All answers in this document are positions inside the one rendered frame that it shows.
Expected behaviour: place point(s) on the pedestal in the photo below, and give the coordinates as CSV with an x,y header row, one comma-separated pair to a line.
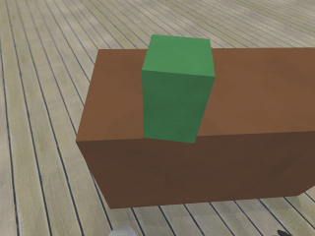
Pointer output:
x,y
256,139

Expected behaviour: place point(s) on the carton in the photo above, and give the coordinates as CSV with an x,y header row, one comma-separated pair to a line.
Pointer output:
x,y
177,78

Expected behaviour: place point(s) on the robot left thigh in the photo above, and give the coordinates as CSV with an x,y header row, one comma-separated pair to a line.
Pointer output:
x,y
123,230

